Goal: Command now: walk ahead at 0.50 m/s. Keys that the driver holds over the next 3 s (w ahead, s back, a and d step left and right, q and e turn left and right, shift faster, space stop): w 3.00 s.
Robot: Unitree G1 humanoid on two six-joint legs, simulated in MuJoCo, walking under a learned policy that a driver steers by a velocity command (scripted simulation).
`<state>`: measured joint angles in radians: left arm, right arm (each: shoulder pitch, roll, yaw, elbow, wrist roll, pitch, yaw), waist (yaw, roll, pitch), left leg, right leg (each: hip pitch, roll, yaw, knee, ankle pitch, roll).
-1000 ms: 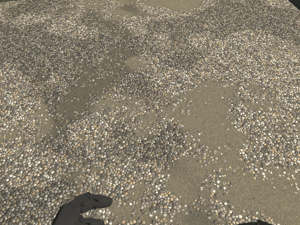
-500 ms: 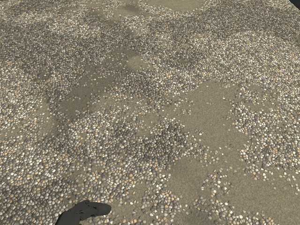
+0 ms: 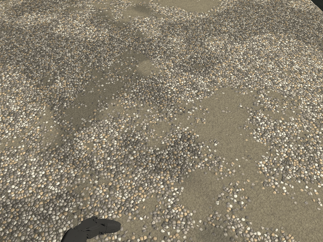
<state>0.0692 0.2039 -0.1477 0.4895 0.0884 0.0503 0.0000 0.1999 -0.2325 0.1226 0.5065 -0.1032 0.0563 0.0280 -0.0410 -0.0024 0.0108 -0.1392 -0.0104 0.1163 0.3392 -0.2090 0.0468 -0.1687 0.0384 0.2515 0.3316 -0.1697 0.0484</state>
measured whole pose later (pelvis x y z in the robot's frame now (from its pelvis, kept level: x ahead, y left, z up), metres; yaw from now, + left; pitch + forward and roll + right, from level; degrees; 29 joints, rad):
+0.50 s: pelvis +0.00 -0.01 +0.00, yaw +0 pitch +0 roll +0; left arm 0.08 0.20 -0.15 0.48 0.09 0.05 0.00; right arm 0.21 -0.24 0.13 0.52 -0.10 0.05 0.03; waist -0.04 0.00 0.00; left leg -0.13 0.00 0.09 0.32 -0.20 0.03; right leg -0.16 0.05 0.23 0.30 -0.15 0.03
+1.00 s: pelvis +0.00 -0.02 +0.00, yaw +1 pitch +0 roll +0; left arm 0.08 0.21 -0.15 0.49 0.09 0.05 0.00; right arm 0.22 -0.24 0.13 0.52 -0.11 0.05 0.03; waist -0.04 0.00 0.00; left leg -0.13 0.01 0.08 0.31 -0.19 0.01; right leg -0.15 0.06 0.22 0.29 -0.14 0.02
